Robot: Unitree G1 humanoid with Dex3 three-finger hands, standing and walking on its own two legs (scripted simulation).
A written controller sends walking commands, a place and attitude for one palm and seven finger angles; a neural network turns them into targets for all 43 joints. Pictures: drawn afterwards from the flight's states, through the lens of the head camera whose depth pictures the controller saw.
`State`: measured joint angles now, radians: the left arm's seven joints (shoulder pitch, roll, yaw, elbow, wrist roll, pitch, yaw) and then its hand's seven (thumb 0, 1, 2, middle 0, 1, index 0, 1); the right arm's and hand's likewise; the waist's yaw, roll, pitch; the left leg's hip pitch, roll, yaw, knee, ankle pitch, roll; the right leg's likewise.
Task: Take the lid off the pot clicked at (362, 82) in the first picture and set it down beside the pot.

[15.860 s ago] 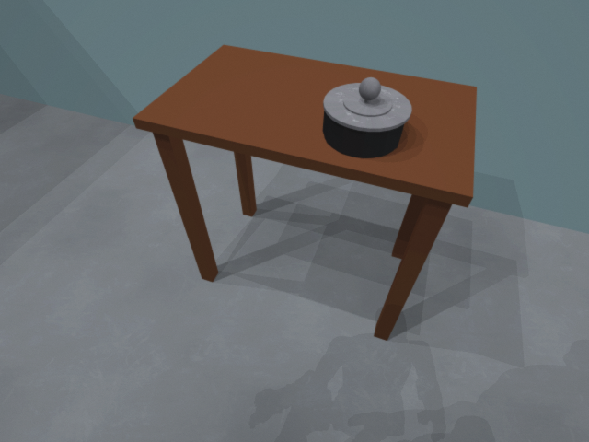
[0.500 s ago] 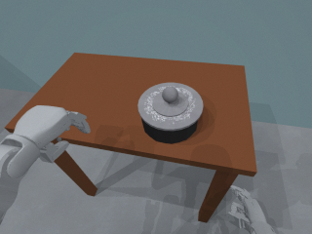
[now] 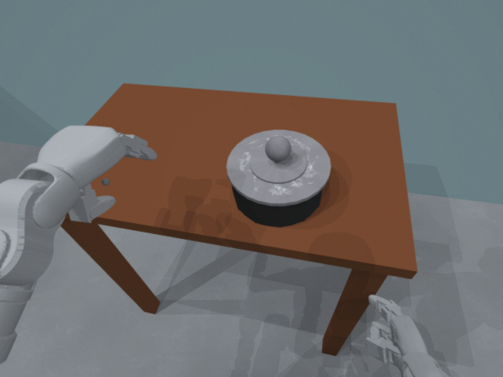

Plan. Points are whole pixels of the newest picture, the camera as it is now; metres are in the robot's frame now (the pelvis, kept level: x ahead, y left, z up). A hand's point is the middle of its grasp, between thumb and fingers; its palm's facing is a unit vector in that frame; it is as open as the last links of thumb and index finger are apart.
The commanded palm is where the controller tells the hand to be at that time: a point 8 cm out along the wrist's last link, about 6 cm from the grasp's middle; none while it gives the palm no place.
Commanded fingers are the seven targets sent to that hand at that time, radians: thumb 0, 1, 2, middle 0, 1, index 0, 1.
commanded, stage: move the open hand above the knob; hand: left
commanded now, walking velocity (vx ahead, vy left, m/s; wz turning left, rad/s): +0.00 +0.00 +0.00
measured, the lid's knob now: (278, 148) +0.48 +0.02 +0.10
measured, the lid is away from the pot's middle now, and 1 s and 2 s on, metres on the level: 0.00 0.00 0.00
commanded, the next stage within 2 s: none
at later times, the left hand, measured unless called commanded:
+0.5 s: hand (169, 155) +0.37 +0.18 +0.17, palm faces -0.18 -0.05 -0.98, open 10.1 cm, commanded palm +0.34 +0.17 +0.25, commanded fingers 0.00 -0.33 1.50 -0.84 -0.08 -0.84 -0.08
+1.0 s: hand (223, 138) +0.41 +0.10 +0.18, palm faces -0.15 -0.07 -0.99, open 10.1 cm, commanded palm +0.39 +0.11 +0.25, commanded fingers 0.00 -0.33 1.50 -0.84 -0.08 -0.84 -0.08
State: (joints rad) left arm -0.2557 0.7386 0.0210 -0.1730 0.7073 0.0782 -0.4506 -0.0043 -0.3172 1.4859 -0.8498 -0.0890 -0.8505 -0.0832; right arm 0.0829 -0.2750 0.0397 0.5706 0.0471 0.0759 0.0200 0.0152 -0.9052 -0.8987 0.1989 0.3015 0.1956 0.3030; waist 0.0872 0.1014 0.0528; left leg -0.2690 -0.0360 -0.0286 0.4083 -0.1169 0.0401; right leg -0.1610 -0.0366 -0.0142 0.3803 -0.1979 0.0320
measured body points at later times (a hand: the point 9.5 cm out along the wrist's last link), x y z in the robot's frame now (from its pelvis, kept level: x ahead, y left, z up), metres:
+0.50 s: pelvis +0.02 -0.02 +0.00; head +0.04 -0.06 +0.45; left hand +0.37 +0.18 +0.23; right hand +0.23 -0.24 -0.10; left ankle +0.06 +0.09 -0.74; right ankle +0.01 -0.15 -0.74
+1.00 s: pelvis +0.04 -0.03 +0.00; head +0.06 -0.08 +0.45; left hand +0.41 +0.10 +0.23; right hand +0.24 -0.24 -0.11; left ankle +0.06 +0.09 -0.74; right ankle +0.01 -0.15 -0.74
